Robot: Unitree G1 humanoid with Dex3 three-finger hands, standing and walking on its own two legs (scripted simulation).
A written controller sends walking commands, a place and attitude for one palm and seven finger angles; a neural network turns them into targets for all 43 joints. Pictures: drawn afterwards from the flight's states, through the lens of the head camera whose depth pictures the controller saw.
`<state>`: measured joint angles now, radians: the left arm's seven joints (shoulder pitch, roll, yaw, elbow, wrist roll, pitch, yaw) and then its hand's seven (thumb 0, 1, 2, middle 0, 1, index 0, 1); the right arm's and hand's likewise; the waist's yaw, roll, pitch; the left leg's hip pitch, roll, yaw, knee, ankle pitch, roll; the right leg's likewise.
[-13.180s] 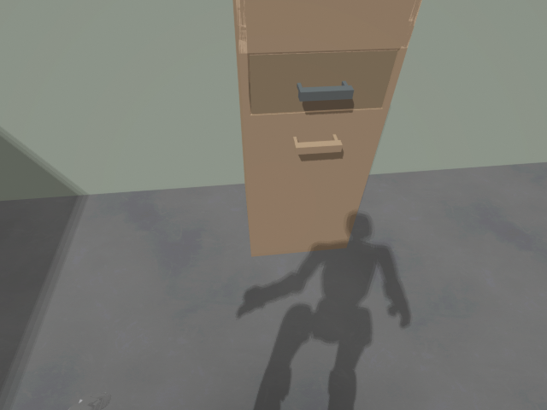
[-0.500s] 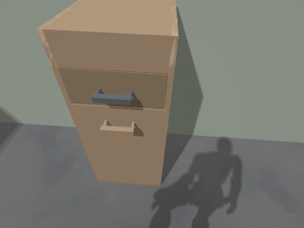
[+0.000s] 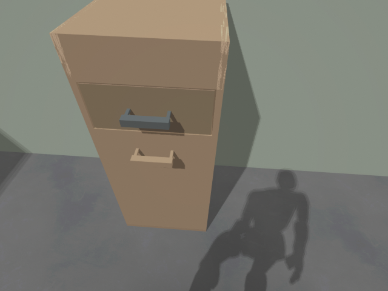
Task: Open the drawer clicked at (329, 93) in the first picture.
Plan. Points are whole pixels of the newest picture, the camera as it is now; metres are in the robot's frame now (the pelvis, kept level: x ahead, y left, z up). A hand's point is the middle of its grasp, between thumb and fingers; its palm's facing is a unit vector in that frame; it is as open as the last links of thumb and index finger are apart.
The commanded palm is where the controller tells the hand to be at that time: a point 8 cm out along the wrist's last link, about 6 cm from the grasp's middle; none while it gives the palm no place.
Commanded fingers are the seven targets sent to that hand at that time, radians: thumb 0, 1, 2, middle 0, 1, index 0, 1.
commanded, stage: shuffle to correct the standing spot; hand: left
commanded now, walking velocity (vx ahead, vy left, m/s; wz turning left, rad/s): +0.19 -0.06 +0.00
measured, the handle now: (146, 117) +0.57 +0.18 +0.04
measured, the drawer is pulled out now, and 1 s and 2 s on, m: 0.00 0.00 0.00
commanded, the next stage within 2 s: come to a stop and stand still in 0.12 s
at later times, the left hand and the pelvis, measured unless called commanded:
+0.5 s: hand out of the picture +0.05 +0.14 -0.18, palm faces +0.02 -0.98 -0.17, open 7.4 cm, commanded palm none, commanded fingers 0.00 0.90 0.90 -0.20 -0.30 -0.20 -0.30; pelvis +0.06 -0.01 +0.00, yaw -1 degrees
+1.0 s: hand out of the picture +0.05 +0.18 -0.17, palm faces +0.01 -0.98 -0.21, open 7.4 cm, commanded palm none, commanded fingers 0.00 0.90 0.90 -0.20 -0.30 -0.20 -0.30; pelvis +0.00 +0.00 -0.01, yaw +0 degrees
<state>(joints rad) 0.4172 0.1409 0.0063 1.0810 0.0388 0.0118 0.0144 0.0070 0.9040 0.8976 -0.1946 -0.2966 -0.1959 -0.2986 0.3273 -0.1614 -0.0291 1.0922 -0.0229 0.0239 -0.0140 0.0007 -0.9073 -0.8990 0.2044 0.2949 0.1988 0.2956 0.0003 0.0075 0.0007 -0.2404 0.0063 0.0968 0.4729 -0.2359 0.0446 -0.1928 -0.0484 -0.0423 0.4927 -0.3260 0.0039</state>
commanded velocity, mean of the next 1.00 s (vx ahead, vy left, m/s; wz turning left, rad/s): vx -0.01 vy -0.01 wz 0.00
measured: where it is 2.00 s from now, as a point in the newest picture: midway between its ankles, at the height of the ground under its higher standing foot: outside the picture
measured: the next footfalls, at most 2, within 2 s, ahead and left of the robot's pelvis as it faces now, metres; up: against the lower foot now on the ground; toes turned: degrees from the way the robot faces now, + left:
none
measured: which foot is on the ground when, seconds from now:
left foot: down 0.00-1.00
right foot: down 0.00-1.00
